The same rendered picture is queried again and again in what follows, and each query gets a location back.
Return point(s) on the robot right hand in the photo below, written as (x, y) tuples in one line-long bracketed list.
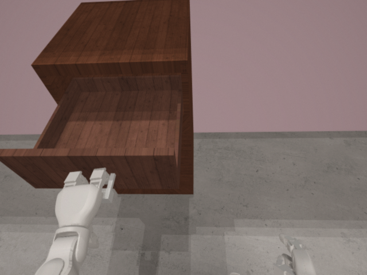
[(299, 263)]

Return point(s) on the robot left hand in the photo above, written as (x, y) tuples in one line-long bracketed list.
[(78, 202)]

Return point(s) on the drawer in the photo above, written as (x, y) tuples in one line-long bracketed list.
[(130, 125)]

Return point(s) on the robot left forearm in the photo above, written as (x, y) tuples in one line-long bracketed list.
[(67, 252)]

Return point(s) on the cabinet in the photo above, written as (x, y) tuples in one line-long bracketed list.
[(126, 38)]

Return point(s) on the handle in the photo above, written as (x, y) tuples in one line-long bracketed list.
[(108, 192)]

